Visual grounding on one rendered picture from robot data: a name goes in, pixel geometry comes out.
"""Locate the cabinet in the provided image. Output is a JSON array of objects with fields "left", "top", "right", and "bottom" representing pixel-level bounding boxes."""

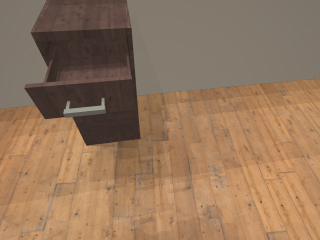
[{"left": 30, "top": 0, "right": 141, "bottom": 146}]

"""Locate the drawer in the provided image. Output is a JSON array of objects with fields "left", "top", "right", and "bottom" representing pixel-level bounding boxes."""
[{"left": 24, "top": 42, "right": 135, "bottom": 119}]

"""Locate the handle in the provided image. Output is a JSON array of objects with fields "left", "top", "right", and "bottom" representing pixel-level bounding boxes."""
[{"left": 63, "top": 97, "right": 106, "bottom": 118}]

